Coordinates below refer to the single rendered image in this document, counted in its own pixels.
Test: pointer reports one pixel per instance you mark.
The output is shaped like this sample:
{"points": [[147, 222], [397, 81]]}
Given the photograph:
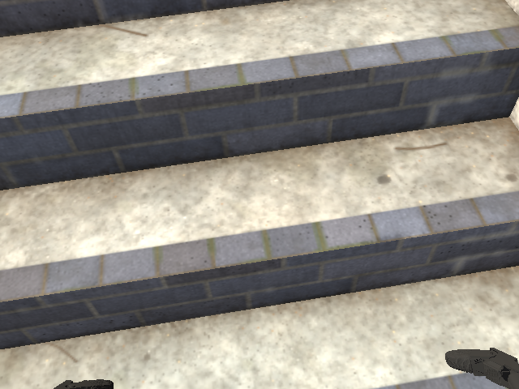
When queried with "robot right hand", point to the robot right hand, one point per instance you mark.
{"points": [[497, 366]]}

